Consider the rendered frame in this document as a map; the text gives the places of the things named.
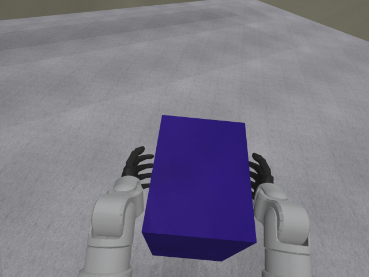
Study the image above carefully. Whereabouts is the carton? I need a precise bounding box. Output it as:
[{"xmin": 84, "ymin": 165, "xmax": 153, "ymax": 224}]
[{"xmin": 142, "ymin": 115, "xmax": 257, "ymax": 261}]

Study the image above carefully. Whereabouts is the right robot forearm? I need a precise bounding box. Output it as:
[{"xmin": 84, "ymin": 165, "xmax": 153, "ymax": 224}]
[{"xmin": 253, "ymin": 183, "xmax": 312, "ymax": 277}]

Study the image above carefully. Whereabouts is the left robot forearm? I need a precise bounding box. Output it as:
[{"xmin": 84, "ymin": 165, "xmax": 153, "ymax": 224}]
[{"xmin": 78, "ymin": 175, "xmax": 144, "ymax": 277}]

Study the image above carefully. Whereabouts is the robot right hand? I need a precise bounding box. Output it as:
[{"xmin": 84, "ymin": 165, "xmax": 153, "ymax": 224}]
[{"xmin": 249, "ymin": 153, "xmax": 273, "ymax": 199}]

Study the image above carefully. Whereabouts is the robot left hand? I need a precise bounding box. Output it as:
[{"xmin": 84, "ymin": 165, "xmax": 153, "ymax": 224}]
[{"xmin": 121, "ymin": 146, "xmax": 154, "ymax": 189}]

